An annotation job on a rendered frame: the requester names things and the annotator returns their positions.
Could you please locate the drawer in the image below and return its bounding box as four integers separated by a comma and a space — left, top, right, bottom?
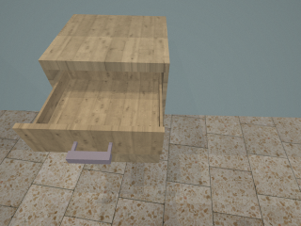
12, 70, 165, 155

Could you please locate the handle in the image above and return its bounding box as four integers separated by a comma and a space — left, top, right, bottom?
65, 141, 113, 165

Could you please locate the cabinet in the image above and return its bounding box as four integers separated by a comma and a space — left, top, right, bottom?
39, 14, 170, 163

